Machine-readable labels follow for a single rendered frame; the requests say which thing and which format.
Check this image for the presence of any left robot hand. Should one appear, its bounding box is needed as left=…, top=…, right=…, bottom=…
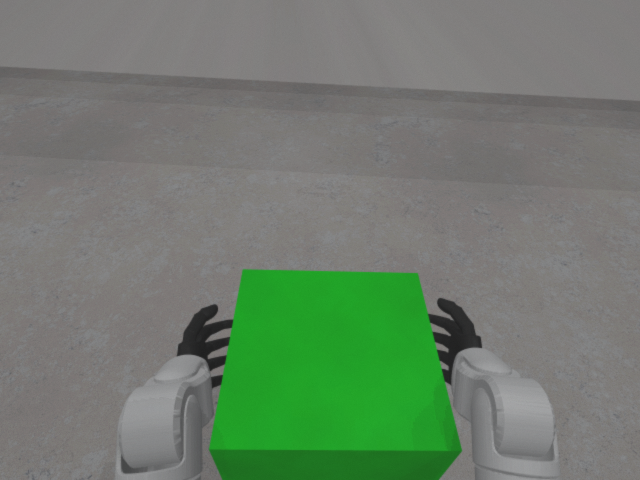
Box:
left=176, top=304, right=233, bottom=388

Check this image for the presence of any robot left forearm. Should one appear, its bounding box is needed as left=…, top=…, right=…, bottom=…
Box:
left=115, top=355, right=214, bottom=480

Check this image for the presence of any robot right forearm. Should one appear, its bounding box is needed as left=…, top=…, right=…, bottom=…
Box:
left=451, top=348, right=561, bottom=480

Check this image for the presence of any carton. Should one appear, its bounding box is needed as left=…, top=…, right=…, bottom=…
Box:
left=209, top=269, right=462, bottom=480

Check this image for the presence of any right robot hand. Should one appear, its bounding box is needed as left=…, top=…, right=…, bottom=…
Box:
left=428, top=298, right=482, bottom=385

